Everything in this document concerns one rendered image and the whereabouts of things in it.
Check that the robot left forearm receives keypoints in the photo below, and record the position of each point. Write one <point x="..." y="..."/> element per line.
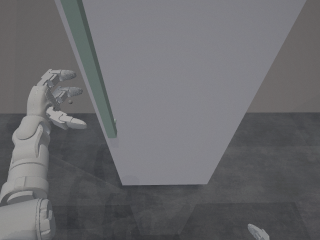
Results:
<point x="29" y="166"/>

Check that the handle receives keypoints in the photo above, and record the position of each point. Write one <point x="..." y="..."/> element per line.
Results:
<point x="78" y="23"/>

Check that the robot left upper arm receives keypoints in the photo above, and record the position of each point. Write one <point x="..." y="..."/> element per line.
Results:
<point x="28" y="220"/>

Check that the right robot hand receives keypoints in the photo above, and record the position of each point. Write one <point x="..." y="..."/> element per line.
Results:
<point x="258" y="234"/>

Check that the fridge door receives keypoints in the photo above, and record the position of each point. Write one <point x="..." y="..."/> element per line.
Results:
<point x="180" y="76"/>

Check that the left robot hand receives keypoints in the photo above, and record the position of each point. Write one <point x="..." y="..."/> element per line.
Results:
<point x="41" y="99"/>

